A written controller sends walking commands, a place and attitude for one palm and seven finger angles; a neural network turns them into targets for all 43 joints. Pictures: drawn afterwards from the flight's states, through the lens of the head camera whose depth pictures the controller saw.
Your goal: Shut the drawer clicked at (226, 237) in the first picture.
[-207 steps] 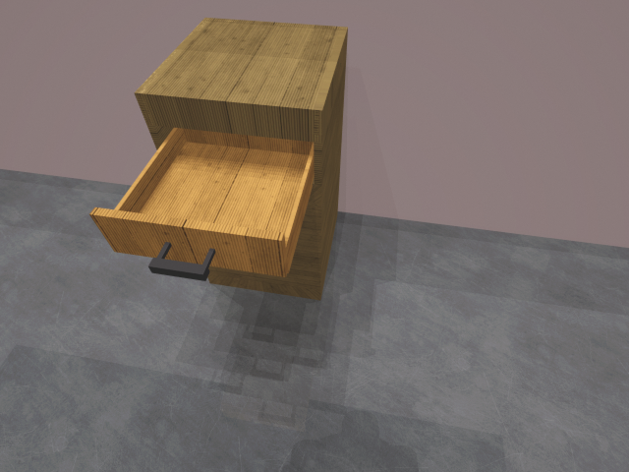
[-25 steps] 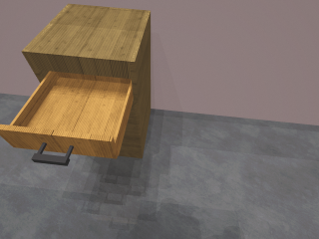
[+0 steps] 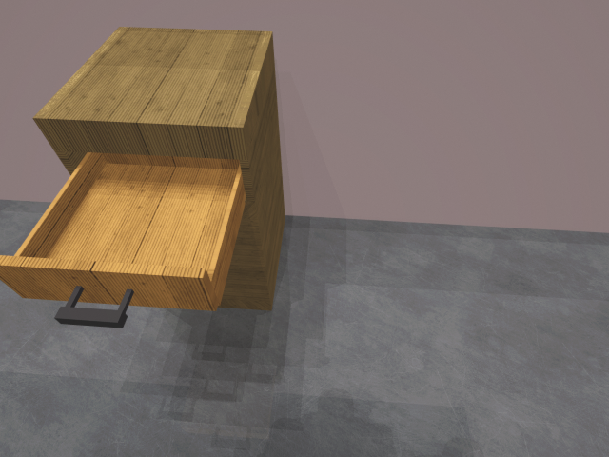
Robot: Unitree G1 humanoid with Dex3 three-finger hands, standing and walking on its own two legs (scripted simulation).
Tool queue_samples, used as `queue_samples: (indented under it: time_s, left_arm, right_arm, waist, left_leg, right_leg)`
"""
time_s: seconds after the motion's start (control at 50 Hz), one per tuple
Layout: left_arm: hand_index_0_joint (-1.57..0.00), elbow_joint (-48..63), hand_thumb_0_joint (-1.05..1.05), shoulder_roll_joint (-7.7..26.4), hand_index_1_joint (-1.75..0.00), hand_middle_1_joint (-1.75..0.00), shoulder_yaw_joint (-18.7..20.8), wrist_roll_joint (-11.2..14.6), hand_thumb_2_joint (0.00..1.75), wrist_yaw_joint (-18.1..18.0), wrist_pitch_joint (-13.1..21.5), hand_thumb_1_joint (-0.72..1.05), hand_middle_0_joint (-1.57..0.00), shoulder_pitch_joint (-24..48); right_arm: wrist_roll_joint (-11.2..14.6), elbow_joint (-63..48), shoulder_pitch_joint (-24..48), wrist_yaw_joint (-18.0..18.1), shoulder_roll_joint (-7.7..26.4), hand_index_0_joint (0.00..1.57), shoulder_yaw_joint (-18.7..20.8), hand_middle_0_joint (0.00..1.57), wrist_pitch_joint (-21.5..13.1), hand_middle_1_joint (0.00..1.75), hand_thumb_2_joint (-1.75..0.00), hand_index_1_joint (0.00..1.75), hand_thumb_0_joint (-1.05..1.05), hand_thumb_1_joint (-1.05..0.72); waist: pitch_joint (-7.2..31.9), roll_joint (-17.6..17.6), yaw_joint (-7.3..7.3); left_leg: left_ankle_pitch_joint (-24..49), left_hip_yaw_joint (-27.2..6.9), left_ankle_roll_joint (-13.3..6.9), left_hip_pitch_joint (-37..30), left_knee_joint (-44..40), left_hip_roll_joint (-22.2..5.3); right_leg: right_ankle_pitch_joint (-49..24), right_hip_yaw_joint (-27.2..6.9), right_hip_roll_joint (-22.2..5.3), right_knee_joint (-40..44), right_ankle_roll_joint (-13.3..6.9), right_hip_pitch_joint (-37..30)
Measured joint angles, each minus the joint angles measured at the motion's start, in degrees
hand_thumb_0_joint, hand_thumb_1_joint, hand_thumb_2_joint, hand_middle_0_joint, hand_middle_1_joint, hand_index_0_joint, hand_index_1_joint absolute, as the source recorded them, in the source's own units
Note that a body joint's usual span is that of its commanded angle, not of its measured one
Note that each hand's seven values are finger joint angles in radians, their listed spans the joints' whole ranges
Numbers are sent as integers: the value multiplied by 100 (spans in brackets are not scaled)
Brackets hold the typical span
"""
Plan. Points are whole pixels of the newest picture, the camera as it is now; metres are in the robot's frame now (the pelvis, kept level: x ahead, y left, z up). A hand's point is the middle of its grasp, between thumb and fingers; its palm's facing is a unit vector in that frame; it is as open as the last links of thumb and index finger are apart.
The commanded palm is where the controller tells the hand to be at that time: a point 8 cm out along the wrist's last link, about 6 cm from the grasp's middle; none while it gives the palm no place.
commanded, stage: come to a stop and stand still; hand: left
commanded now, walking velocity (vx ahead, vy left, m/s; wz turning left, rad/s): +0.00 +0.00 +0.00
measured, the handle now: (97, 305) +0.36 +0.39 -0.12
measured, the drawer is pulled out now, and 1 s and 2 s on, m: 0.30 0.30 0.30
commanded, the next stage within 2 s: look again from close up in 0.44 s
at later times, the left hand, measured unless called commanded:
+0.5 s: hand out of the picture -0.01 +0.22 -0.17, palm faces +0.00 -0.97 -0.23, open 7.4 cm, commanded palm none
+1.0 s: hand out of the picture +0.04 +0.20 -0.17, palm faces -0.01 -0.98 -0.22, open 7.4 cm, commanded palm none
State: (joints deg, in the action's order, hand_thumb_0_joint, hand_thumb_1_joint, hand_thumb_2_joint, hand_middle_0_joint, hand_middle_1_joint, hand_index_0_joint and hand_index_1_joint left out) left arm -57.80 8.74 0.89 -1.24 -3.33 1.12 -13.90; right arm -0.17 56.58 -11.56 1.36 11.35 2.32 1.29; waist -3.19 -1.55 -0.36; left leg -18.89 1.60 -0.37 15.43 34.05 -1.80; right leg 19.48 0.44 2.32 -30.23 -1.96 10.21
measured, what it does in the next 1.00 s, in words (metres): stands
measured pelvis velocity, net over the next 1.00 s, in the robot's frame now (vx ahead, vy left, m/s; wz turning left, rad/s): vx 0.01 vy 0.02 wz -0.01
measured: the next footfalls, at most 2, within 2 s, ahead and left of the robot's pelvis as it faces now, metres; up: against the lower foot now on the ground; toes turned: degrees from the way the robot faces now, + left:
right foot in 1.78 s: +0.08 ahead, -0.05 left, +0.00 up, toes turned -8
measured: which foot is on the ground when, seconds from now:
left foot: down 0.00-1.00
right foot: down 0.00-1.00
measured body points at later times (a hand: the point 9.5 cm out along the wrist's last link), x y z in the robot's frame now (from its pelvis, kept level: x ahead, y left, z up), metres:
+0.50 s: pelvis -0.02 +0.02 +0.00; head +0.00 +0.02 +0.45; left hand -0.01 +0.27 -0.15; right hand +0.00 -0.22 -0.15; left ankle +0.00 +0.12 -0.73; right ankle -0.04 -0.10 -0.73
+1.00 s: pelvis +0.01 +0.02 +0.01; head +0.02 +0.02 +0.46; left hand +0.04 +0.26 -0.15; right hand +0.06 -0.23 -0.15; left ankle +0.00 +0.12 -0.73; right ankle -0.04 -0.10 -0.73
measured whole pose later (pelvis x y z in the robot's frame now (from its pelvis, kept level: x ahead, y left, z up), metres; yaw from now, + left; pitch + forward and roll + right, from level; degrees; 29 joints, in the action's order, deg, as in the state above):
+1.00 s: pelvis +0.01 +0.02 +0.01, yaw -1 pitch +0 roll +1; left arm -62.4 11.5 -0.6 -1.0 -1.3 0.8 -12.7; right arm -0.5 63.0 -10.5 1.4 11.4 -0.5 -1.6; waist -1.1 0.9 0.4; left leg -14.8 3.3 -1.3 12.0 26.8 0.6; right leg 18.7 -1.2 -0.1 -27.7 -0.2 9.0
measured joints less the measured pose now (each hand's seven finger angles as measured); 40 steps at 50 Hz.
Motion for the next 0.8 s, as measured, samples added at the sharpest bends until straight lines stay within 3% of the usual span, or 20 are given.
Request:
queue_samples:
  time_s: [0.04, 0.26, 0.52, 0.8]
  left_arm:
    - [-20, 69, 0, 19, -30, -30, -41, 18, 90, 14, -15, 91, -20, -58]
    - [-20, 124, 0, 204, -30, -30, -146, 28, 90, 138, -132, 91, -20, -145]
    - [-20, -277, 0, 313, -30, -30, -132, 23, 90, 200, -105, 91, -20, -324]
    - [-20, -506, 0, 273, -30, -30, -161, 30, 90, 203, -57, 91, -20, -78]
  right_arm:
    - [-19, -103, -19, -10, 5, 20, -17, 20, -60, 30, -90, 29, 0, -91]
    - [-71, -14, -196, -36, -139, 20, -241, 20, -143, 30, -90, 30, 0, -92]
    - [-50, 481, -418, -37, 25, 20, -257, 20, -200, 30, -90, 30, 0, -91]
    - [-25, 664, -88, -2, 46, 20, -258, 20, -263, 30, -90, 30, 0, -91]
  waist:
    - [50, 21, -37]
    - [311, 117, 53]
    - [156, 179, 63]
    - [129, 247, 68]
  left_leg:
    - [216, -16, -12, -20, -35, 34]
    - [354, 98, -99, -57, -273, 199]
    - [520, 140, -154, -68, -575, 275]
    - [441, 171, -123, -229, -642, 252]
  right_leg:
    - [102, 10, -26, -196, 23, 43]
    - [-57, -92, -198, -97, 163, 91]
    - [-183, -132, -272, 118, 218, 126]
    - [-126, -167, -249, 195, 200, -24]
